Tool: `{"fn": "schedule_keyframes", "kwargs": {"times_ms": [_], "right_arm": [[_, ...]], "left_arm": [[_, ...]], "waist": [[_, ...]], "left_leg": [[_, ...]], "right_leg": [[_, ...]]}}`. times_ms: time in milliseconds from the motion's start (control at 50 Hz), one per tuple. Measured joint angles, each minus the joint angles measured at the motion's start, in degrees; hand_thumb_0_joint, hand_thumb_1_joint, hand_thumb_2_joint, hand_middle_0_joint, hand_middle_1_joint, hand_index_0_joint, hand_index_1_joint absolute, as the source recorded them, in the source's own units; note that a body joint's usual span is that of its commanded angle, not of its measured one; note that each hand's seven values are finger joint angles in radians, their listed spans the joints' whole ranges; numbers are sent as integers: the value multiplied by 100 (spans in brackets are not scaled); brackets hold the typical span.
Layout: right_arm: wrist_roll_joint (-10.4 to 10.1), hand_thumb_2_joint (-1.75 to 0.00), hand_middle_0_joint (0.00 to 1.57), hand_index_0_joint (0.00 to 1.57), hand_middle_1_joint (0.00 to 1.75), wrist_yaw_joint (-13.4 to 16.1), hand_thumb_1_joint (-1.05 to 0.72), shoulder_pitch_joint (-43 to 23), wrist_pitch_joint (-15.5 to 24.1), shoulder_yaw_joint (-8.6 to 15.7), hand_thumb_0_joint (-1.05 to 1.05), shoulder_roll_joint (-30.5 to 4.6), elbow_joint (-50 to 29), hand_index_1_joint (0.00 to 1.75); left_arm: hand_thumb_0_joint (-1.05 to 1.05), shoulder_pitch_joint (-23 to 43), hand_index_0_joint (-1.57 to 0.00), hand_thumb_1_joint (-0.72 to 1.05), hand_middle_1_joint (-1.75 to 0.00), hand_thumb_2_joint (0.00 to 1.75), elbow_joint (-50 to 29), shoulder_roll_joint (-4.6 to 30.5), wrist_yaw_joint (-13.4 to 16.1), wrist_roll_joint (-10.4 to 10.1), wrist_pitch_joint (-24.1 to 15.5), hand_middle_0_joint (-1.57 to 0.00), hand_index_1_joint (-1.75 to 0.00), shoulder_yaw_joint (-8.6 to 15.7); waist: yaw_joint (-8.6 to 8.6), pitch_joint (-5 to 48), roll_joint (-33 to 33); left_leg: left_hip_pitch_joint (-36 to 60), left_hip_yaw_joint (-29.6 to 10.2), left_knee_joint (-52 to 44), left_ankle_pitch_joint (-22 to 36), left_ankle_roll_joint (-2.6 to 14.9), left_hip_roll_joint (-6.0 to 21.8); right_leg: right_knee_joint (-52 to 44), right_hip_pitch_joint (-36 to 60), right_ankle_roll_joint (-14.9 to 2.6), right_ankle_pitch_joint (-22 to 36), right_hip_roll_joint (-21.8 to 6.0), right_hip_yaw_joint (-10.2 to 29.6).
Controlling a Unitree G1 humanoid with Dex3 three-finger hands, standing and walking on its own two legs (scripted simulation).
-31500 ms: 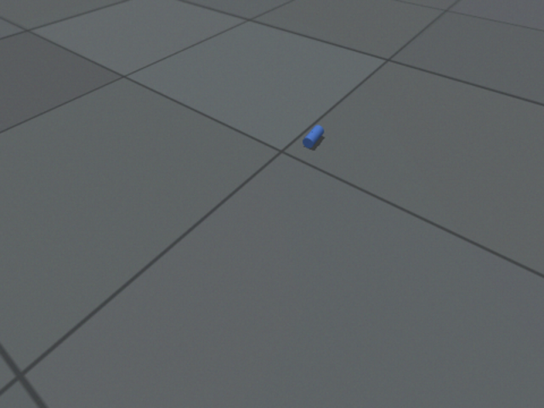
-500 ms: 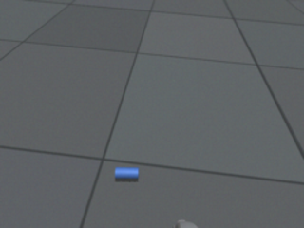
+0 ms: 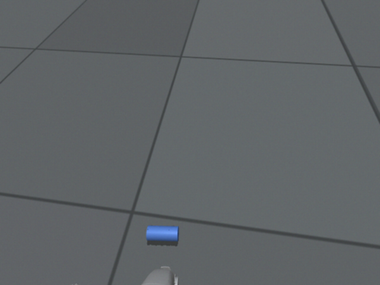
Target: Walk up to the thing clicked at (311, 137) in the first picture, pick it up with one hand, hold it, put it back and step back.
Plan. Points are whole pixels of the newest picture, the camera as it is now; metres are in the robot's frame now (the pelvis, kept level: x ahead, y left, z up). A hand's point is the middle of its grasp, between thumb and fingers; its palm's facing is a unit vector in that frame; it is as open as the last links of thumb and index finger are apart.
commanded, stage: walk up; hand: left
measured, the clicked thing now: (163, 233) +0.43 +0.20 -0.73
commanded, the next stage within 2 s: none
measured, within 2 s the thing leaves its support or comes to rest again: neither
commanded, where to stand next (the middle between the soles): +0.04 -0.03 m, yaw -1 degrees
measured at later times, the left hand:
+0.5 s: hand out of the picture +0.04 +0.27 -0.15, palm faces +0.00 -0.89 -0.45, open 7.3 cm
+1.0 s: hand out of the picture +0.03 +0.27 -0.15, palm faces +0.03 -0.94 -0.35, open 7.3 cm
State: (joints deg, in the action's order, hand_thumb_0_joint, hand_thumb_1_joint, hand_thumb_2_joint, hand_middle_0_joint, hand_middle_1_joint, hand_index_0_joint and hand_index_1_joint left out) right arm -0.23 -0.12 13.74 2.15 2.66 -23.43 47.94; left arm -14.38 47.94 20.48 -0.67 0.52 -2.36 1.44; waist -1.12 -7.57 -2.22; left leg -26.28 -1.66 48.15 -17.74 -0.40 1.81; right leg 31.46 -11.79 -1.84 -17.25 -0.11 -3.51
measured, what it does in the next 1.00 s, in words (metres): steps on the spot: left foot, then right foot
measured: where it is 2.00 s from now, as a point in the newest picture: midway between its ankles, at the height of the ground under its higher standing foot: outside the picture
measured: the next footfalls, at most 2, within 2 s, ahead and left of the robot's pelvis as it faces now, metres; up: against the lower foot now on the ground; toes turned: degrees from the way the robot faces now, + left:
left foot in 0.08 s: +0.13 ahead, +0.12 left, +0.00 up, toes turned +2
right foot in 0.38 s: +0.02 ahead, -0.13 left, +0.00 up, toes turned +0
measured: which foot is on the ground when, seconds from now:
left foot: up 0.00-0.06, down 0.08-0.40, up 0.42-0.64, down 0.66-1.00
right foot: down 0.00-0.10, up 0.12-0.36, down 0.38-1.00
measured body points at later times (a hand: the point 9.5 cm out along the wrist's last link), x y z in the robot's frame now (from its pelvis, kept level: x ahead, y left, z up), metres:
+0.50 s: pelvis -0.01 -0.01 -0.01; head +0.02 -0.04 +0.43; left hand +0.04 +0.31 -0.12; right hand +0.12 -0.32 -0.14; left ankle +0.04 +0.13 -0.70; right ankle -0.03 -0.13 -0.73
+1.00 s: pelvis -0.04 +0.01 +0.00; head -0.05 +0.01 +0.45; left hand +0.02 +0.32 -0.13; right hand +0.06 -0.29 -0.12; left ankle -0.02 +0.15 -0.73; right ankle -0.01 -0.13 -0.73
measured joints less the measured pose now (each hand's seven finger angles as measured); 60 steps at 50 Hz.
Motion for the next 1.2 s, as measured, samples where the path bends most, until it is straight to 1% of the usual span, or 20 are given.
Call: {"fn": "schedule_keyframes", "kwargs": {"times_ms": [60, 120, 180, 220, 280, 360, 380, 420, 480, 520, 580, 660, 680, 720, 800, 820, 860, 960, 1020, 1200], "right_arm": [[44, -90, 20, 20, 30, 16, -91, -73, -31, -20, 0, 57, 108, 30], [121, -90, 20, 20, 30, 35, -91, -193, -73, -24, 0, 229, 188, 30], [90, -90, 20, 20, 30, 37, -91, -372, -128, -93, 0, 290, 129, 30], [91, -90, 20, 21, 30, 60, -91, -482, -180, -116, 0, 307, 76, 30], [111, -90, 20, 21, 30, 71, -90, -652, -233, -110, 0, 260, -9, 30], [140, -90, 20, 21, 30, 18, -90, -840, -329, -78, 0, 166, -97, 30], [131, -90, 20, 21, 30, -2, -90, -882, -364, -67, 0, 126, -96, 30], [87, -90, 20, 21, 30, -19, -90, -914, -455, -17, 0, 44, -6, 30], [96, -90, 20, 20, 30, -21, -91, -803, -593, 3, 0, 101, 156, 30], [65, -90, 20, 20, 30, -44, -91, -723, -580, 30, 0, 58, 211, 30], [31, -90, 20, 20, 30, -51, -91, -620, -519, 67, 0, -25, 294, 30], [52, -90, 20, 20, 30, -57, -91, -505, -417, 54, 0, -40, 505, 30], [71, -90, 20, 20, 30, -46, -91, -503, -370, 58, 0, 23, 588, 30], [135, -90, 20, 20, 30, -34, -91, -511, -284, 20, 0, 221, 708, 30], [133, -90, 20, 20, 30, -74, -91, -323, -206, -102, 0, 337, 784, 30], [130, -90, 20, 21, 30, -79, -91, -308, -224, -138, 0, 347, 810, 30], [88, -90, 20, 21, 30, -77, -90, -362, -258, -180, 0, 336, 861, 30], [60, -90, 20, 21, 30, -92, -91, -432, -296, -130, 0, 244, 1006, 30], [93, -90, 20, 20, 30, -119, -91, -394, -254, -104, 0, 197, 1094, 30], [117, -90, 20, 20, 30, -104, -91, -422, -180, -235, 0, 379, 1449, 30]], "left_arm": [[0, 91, -21, 90, -30, 89, -7, 89, 31, -65, 94, -21, -30, -36], [0, 321, -21, 90, -30, 89, 105, 201, 91, -174, 260, -21, -30, -2], [0, 493, -21, 91, -30, 89, 159, 188, 170, -223, 401, -20, -30, -9], [0, 537, -21, 91, -30, 89, 211, 181, 159, -225, 436, -20, -30, -9], [0, 540, -21, 91, -30, 89, 262, 164, 145, -209, 426, -20, -30, 8], [0, 443, -21, 91, -30, 89, 347, 196, 163, -138, 303, -20, -30, 56], [0, 428, -21, 91, -30, 89, 402, 183, 181, -108, 259, -20, -30, 80], [0, 398, -21, 91, -30, 89, 507, 71, 207, 2, 207, -20, -30, 84], [0, 149, -21, 91, -30, 89, 530, 93, 183, 103, 160, -20, -30, 66], [0, 63, -21, 91, -30, 89, 567, 67, 190, 111, 143, -21, -30, 86], [0, 49, -21, 90, -30, 89, 543, 61, 191, 148, 92, -21, -30, 92], [0, 133, -21, 90, -30, 89, 406, 151, 138, 155, 91, -21, -30, 97], [0, 194, -21, 90, -30, 89, 395, 210, 124, 133, 118, -21, -30, 108], [0, 276, -21, 90, -30, 89, 416, 316, 129, 65, 198, -21, -30, 145], [0, 326, -21, 91, -30, 90, 619, 262, 107, -6, 271, -20, -30, 81], [0, 307, -21, 91, -30, 90, 640, 258, 90, -15, 232, -20, -30, 72], [0, 285, -21, 91, -30, 90, 692, 234, 75, -2, 136, -20, -30, 66], [0, 349, -21, 91, -30, 89, 965, 24, 29, 90, 175, -20, -30, -33], [0, 402, -21, 91, -30, 89, 1087, -57, -12, 67, 232, -21, -30, -56], [0, 607, -21, 91, -30, 89, 1395, 108, -3, -24, 115, -20, -30, -21]], "waist": [[-27, -64, 108], [-7, -171, 459], [51, -282, 446], [75, -246, 419], [78, -187, 320], [31, -131, 180], [19, -145, 89], [75, -183, -251], [-74, 35, -81], [-64, 82, -61], [-30, 75, -115], [4, 45, -104], [4, -3, 28], [-91, -110, 417], [47, 143, 328], [40, 209, 334], [34, 267, 326], [102, 462, 209], [117, 572, 164], [87, 525, 298]], "left_leg": [[310, 169, -940, 587, 70, -58], [431, 265, -1057, 479, 159, -284], [420, 198, -1027, 475, 208, -208], [397, 190, -1115, 539, 199, -158], [284, 206, -1125, 591, 168, -86], [47, 263, -830, 519, 97, 7], [-15, 237, -676, 463, 62, 65], [-46, -14, -486, 407, 86, 178], [-84, -215, 295, -780, 122, -230], [-20, -365, 685, -951, 130, -390], [234, -440, 550, -841, 106, -362], [927, -184, -858, -648, 62, -170], [1070, -121, -1205, -165, 8, -244], [1263, 85, -1449, 99, -46, -441], [1246, -92, -1418, 72, 3, -232], [1251, -87, -1412, 67, -29, -190], [1220, -71, -1271, 2, -113, -120], [1251, -144, -1223, -271, 17, -149], [1319, -125, -1503, 104, 4, -158], [1549, -134, -2088, 347, -49, -136]], "right_leg": [[519, -104, 55, -395, -19, -71], [1381, -408, 78, -848, -180, 102], [2417, -767, 60, -1632, 141, 432], [2768, -919, 38, -1731, 221, 576], [2623, -901, 66, -1570, 158, 600], [1264, -412, 146, -1027, -13, 418], [932, -272, 166, -715, 26, 369], [871, -146, 163, -649, 202, 180], [970, -234, 121, -694, -11, 361], [826, -195, 144, -597, -140, 395], [657, -207, 217, -455, -238, 346], [744, -336, 297, -450, -329, 203], [878, -385, 328, -507, -432, 218], [1190, -499, 251, -520, -615, 470], [1228, -503, 118, -1248, -265, 424], [889, -400, 97, -1013, -243, 393], [412, -259, 185, 28, -199, 381], [285, -135, 260, -23, -212, 320], [135, -108, 277, -92, -204, 372], [-611, 187, 380, 407, -162, 420]]}}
